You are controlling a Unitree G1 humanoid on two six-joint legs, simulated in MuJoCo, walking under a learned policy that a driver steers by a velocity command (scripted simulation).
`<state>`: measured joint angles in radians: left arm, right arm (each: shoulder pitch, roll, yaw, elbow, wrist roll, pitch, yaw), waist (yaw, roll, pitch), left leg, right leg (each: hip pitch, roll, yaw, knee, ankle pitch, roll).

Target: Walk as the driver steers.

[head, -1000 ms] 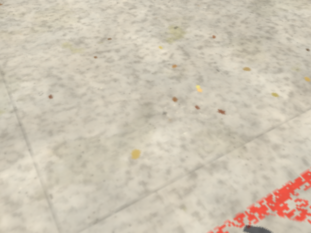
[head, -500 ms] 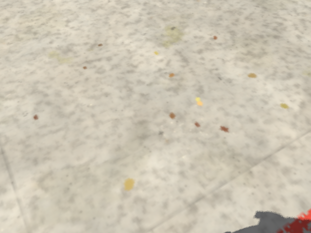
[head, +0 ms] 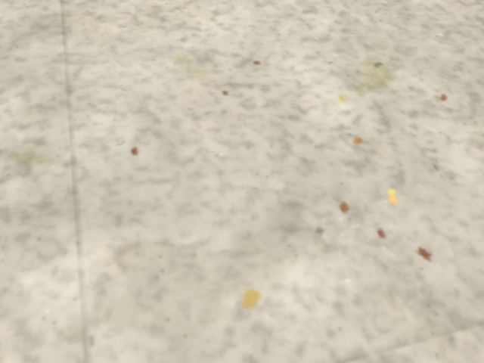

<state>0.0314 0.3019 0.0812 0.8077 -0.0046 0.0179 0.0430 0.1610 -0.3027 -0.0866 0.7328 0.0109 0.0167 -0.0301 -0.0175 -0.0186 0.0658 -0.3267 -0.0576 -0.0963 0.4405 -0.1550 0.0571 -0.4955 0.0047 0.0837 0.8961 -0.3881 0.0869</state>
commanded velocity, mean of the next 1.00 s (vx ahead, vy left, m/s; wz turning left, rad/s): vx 0.00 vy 0.00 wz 0.36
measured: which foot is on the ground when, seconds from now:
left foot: down 0.00-0.18, up 0.20-0.60, down 0.62-1.00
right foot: up 0.00-0.16, down 0.18-0.62, up 0.64-1.00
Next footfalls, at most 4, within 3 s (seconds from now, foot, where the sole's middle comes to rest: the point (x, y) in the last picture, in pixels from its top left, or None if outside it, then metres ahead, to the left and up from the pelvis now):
0.18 right None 0.08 -0.15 -0.78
0.62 left None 0.00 0.12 -0.78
1.12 right None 0.05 -0.10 -0.78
1.64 left None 0.15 0.14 -0.78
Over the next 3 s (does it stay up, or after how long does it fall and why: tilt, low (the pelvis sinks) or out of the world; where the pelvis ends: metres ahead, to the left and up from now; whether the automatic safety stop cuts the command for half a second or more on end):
stays up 0.75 0.17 -0.01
